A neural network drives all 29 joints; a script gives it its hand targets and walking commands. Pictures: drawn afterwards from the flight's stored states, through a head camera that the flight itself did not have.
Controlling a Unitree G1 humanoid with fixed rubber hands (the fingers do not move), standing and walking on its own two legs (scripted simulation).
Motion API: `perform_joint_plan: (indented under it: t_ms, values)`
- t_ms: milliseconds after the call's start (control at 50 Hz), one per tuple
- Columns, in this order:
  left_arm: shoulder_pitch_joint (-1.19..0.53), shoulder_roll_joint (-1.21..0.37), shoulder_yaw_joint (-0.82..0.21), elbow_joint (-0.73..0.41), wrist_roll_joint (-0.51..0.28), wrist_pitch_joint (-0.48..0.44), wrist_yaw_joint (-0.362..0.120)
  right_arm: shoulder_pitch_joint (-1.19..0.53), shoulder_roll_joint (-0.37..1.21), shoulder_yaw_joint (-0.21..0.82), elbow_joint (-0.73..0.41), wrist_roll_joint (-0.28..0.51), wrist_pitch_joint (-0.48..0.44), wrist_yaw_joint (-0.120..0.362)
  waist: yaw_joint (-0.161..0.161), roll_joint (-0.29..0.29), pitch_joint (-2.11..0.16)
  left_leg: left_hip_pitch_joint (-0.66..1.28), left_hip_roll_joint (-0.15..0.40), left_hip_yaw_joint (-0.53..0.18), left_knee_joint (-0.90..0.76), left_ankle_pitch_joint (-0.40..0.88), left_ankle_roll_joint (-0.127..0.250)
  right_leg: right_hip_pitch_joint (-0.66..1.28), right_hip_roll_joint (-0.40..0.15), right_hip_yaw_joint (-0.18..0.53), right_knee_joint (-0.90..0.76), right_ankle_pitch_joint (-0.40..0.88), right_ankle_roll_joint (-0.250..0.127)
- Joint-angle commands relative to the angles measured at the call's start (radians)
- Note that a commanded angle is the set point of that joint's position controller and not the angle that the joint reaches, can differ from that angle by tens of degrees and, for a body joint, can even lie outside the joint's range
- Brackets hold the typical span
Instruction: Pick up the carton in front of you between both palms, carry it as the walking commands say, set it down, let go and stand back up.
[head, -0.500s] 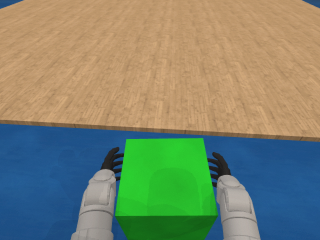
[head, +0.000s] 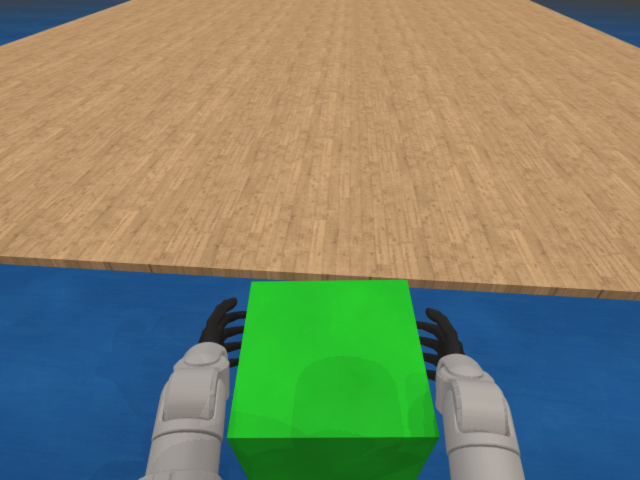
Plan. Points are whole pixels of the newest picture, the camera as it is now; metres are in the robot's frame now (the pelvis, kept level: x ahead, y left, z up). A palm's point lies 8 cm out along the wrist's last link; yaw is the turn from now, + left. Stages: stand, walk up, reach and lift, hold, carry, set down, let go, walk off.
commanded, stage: hold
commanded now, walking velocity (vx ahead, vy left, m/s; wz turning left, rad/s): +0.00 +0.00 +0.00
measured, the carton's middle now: (330, 393) +0.28 +0.00 -0.03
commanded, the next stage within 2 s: carry in 0.40 s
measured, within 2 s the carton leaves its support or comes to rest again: neither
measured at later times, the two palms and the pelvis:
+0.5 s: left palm (212, 349) +0.29 +0.15 +0.06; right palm (447, 358) +0.29 -0.15 +0.05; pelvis +0.00 +0.00 -0.01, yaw +2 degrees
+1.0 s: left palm (235, 256) +0.45 +0.15 +0.08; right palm (426, 258) +0.46 -0.15 +0.07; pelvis +0.19 -0.01 -0.01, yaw +4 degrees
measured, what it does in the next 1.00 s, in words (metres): walks ahead: right foot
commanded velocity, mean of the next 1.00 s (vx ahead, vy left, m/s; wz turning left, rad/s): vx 0.32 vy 0.00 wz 0.00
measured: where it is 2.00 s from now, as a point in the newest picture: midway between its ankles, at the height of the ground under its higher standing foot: (305, 360)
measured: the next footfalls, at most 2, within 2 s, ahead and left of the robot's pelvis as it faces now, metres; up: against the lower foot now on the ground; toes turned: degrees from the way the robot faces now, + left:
right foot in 0.88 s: +0.24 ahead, -0.10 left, +0.00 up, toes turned -9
left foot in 1.28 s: +0.53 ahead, +0.14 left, +0.00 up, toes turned +15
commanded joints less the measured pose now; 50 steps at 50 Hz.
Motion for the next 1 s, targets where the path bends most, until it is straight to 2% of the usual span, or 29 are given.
perform_joint_plan:
  t_ms: [0, 140, 260, 360, 380, 420, 440, 460, 480, 500, 540, 560, 580, 600, 620, 640, 660, 680, 700, 780, 820, 840, 860, 880, 900, 920, 940, 960, 980]
  values:
    - [-0.424, -0.901, -0.488, 0.014, -0.221, -0.002, -0.226, -0.494, 0.875, 0.489, -0.037, 0.237, -0.024, 0.235, -0.002, 0.0, -0.131, -0.043, -0.054, 0.001, -0.064, 0.094, -0.006, 0.05, 0.066, -0.004, -0.039, 0.07, -0.005]
    - [-0.524, -0.938, -0.498, 0.024, -0.233, -0.015, -0.239, -0.592, 0.914, 0.501, -0.023, 0.247, -0.035, 0.248, -0.001, 0.004, -0.181, -0.055, -0.05, 0.004, -0.043, 0.052, -0.003, 0.053, 0.062, -0.007, -0.021, 0.034, -0.006]
    - [-0.545, -0.936, -0.482, 0.059, -0.221, -0.018, -0.244, -0.615, 0.922, 0.491, 0.007, 0.24, -0.037, 0.249, 0.002, -0.001, -0.18, -0.069, -0.051, 0.01, -0.042, 0.019, -0.001, 0.053, 0.059, -0.007, -0.019, 0.009, -0.004]
    - [-0.543, -0.929, -0.475, 0.064, -0.216, -0.018, -0.246, -0.609, 0.926, 0.488, 0.013, 0.237, -0.035, 0.246, 0.002, -0.006, -0.184, -0.061, -0.053, 0.013, -0.041, 0.041, 0.0, 0.061, 0.058, -0.005, -0.023, 0.033, -0.002]
    - [-0.561, -0.919, -0.49, 0.054, -0.227, -0.011, -0.246, -0.632, 0.914, 0.496, 0.003, 0.244, -0.028, 0.245, 0.0, -0.054, -0.203, -0.18, 0.098, 0.005, 0.04, -0.093, 0.008, -0.061, -0.118, 0.008, 0.018, -0.135, -0.005]
    - [-0.552, -0.919, -0.51, 0.021, -0.245, -0.005, -0.238, -0.647, 0.925, 0.52, -0.028, 0.268, -0.023, 0.24, 0.004, -0.083, -0.203, -0.258, 0.053, 0.016, 0.079, -0.411, 0.005, -0.148, -0.138, 0.092, -0.072, -0.556, -0.032]
    - [-0.565, -0.922, -0.527, -0.014, -0.252, 0.0, -0.232, -0.663, 0.926, 0.545, -0.055, 0.284, -0.019, 0.238, 0.006, -0.116, -0.192, -0.313, 0.031, 0.049, 0.142, -0.434, -0.001, -0.154, -0.166, 0.137, -0.101, -0.637, -0.053]
    - [-0.564, -0.924, -0.546, -0.041, -0.262, 0.009, -0.225, -0.669, 0.931, 0.565, -0.077, 0.303, -0.011, 0.237, 0.009, -0.158, -0.204, -0.32, 0.004, 0.112, 0.254, -0.305, -0.009, -0.15, -0.21, 0.193, -0.13, -0.595, -0.08]
    - [-0.542, -0.925, -0.568, -0.061, -0.275, 0.022, -0.214, -0.671, 0.932, 0.596, -0.101, 0.331, -0.001, 0.234, 0.011, -0.163, -0.236, -0.307, 0.015, 0.135, 0.288, -0.207, -0.01, -0.161, -0.246, 0.223, -0.135, -0.503, -0.107]
    - [-0.517, -0.917, -0.594, -0.09, -0.289, 0.039, -0.201, -0.663, 0.93, 0.627, -0.128, 0.356, 0.013, 0.232, 0.009, -0.146, -0.267, -0.278, 0.022, 0.147, 0.229, -0.195, -0.006, -0.173, -0.247, 0.194, -0.113, -0.455, -0.116]
    - [-0.511, -0.895, -0.651, -0.166, -0.325, 0.085, -0.181, -0.658, 0.924, 0.682, -0.183, 0.412, 0.057, 0.226, 0.002, -0.087, -0.317, -0.075, 0.029, 0.143, 0.034, -0.18, 0.017, -0.294, -0.187, 0.08, 0.001, -0.45, -0.098]
    - [-0.532, -0.882, -0.679, -0.217, -0.351, 0.117, -0.176, -0.642, 0.902, 0.697, -0.205, 0.423, 0.085, 0.217, -0.006, 0.062, -0.313, -0.025, 0.141, -0.049, -0.065, -0.343, 0.049, -0.403, -0.101, -0.043, 0.168, -0.433, -0.053]
    - [-0.565, -0.88, -0.709, -0.245, -0.383, 0.15, -0.174, -0.619, 0.882, 0.691, -0.219, 0.424, 0.115, 0.208, -0.022, 0.252, -0.269, 0.05, 0.315, -0.336, -0.19, -0.527, 0.121, -0.586, -0.021, -0.163, 0.405, -0.348, -0.003]
    - [-0.583, -0.872, -0.741, -0.273, -0.415, 0.182, -0.174, -0.596, 0.866, 0.695, -0.234, 0.424, 0.149, 0.196, -0.021, 0.239, -0.203, 0.073, 0.394, -0.46, -0.229, -0.477, 0.177, -0.713, -0.052, -0.143, 0.466, -0.32, -0.004]
    - [-0.596, -0.876, -0.774, -0.298, -0.453, 0.213, -0.174, -0.594, 0.836, 0.699, -0.279, 0.431, 0.179, 0.185, -0.024, 0.165, -0.192, 0.074, 0.396, -0.434, -0.22, -0.365, 0.202, -0.732, -0.084, -0.117, 0.485, -0.298, -0.007]
    - [-0.589, -0.883, -0.792, -0.312, -0.484, 0.239, -0.173, -0.596, 0.817, 0.709, -0.325, 0.445, 0.208, 0.174, -0.025, 0.108, -0.223, 0.098, 0.385, -0.363, -0.204, -0.264, 0.196, -0.72, -0.095, -0.116, 0.468, -0.271, -0.006]
    - [-0.572, -0.884, -0.806, -0.33, -0.508, 0.263, -0.17, -0.597, 0.813, 0.727, -0.373, 0.462, 0.235, 0.164, -0.027, 0.091, -0.261, 0.123, 0.349, -0.262, -0.186, -0.177, 0.178, -0.686, -0.089, -0.137, 0.43, -0.228, -0.003]
    - [-0.554, -0.885, -0.816, -0.348, -0.526, 0.287, -0.167, -0.595, 0.817, 0.743, -0.412, 0.481, 0.259, 0.157, -0.027, 0.107, -0.29, 0.128, 0.306, -0.179, -0.171, -0.107, 0.16, -0.644, -0.072, -0.164, 0.392, -0.188, 0.005]
    - [-0.53, -0.886, -0.823, -0.368, -0.543, 0.309, -0.162, -0.572, 0.822, 0.756, -0.442, 0.498, 0.283, 0.151, -0.027, 0.134, -0.305, 0.126, 0.279, -0.125, -0.157, -0.048, 0.148, -0.611, -0.058, -0.187, 0.358, -0.165, 0.009]
    - [-0.438, -0.886, -0.82, -0.449, -0.559, 0.388, -0.15, -0.477, 0.836, 0.781, -0.52, 0.536, 0.368, 0.154, -0.032, 0.166, -0.305, 0.081, 0.258, -0.036, -0.118, 0.084, 0.139, -0.498, -0.028, -0.254, 0.192, -0.104, 0.014]
    - [-0.38, -0.883, -0.809, -0.482, -0.546, 0.418, -0.147, -0.449, 0.845, 0.788, -0.546, 0.544, 0.401, 0.161, -0.018, 0.134, -0.31, -0.024, 0.231, 0.042, -0.026, 0.093, 0.114, -0.303, -0.005, -0.311, 0.057, 0.003, 0.016]
    - [-0.36, -0.875, -0.801, -0.499, -0.537, 0.431, -0.145, -0.425, 0.855, 0.793, -0.555, 0.549, 0.414, 0.166, -0.013, 0.091, -0.34, -0.138, 0.208, 0.089, 0.068, 0.127, 0.089, -0.103, -0.002, -0.321, 0.028, 0.026, 0.005]
    - [-0.331, -0.872, -0.794, -0.509, -0.526, 0.442, -0.143, -0.411, 0.851, 0.792, -0.564, 0.555, 0.426, 0.17, 0.0, 0.044, -0.386, -0.29, 0.182, 0.14, 0.206, 0.124, 0.054, 0.116, -0.077, -0.243, 0.032, -0.007, -0.02]
    - [-0.293, -0.85, -0.782, -0.521, -0.505, 0.449, -0.141, -0.411, 0.843, 0.796, -0.584, 0.565, 0.441, 0.176, 0.021, -0.149, -0.438, -0.509, 0.121, 0.213, 0.486, -0.076, -0.001, 0.285, -0.313, 0.11, -0.067, -0.258, -0.104]
    - [-0.288, -0.86, -0.77, -0.503, -0.488, 0.453, -0.138, -0.453, 0.847, 0.8, -0.611, 0.573, 0.458, 0.181, 0.023, -0.312, -0.393, -0.77, 0.031, 0.207, 0.656, -0.302, -0.005, 0.361, -0.489, 0.413, -0.128, -0.275, -0.224]
    - [-0.341, -0.879, -0.773, -0.538, -0.505, 0.458, -0.136, -0.508, 0.839, 0.81, -0.631, 0.595, 0.467, 0.186, 0.025, -0.211, -0.355, -0.815, 0.097, 0.121, 0.779, -0.308, 0.019, 0.29, -0.51, 0.433, -0.13, -0.225, -0.257]
    - [-0.37, -0.891, -0.778, -0.567, -0.519, 0.464, -0.133, -0.533, 0.845, 0.811, -0.641, 0.615, 0.47, 0.189, 0.024, -0.126, -0.338, -0.81, 0.135, 0.101, 0.822, -0.281, 0.028, 0.219, -0.474, 0.359, -0.128, -0.173, -0.244]
    - [-0.402, -0.895, -0.785, -0.593, -0.533, 0.47, -0.131, -0.538, 0.852, 0.808, -0.642, 0.624, 0.471, 0.19, 0.02, -0.051, -0.338, -0.789, 0.163, 0.09, 0.806, -0.208, 0.03, 0.172, -0.441, 0.275, -0.152, -0.188, -0.213]
    - [-0.426, -0.898, -0.793, -0.606, -0.544, 0.475, -0.13, -0.535, 0.857, 0.805, -0.64, 0.627, 0.473, 0.187, 0.017, -0.036, -0.326, -0.761, 0.177, 0.094, 0.74, -0.155, 0.023, 0.128, -0.412, 0.194, -0.18, -0.2, -0.181]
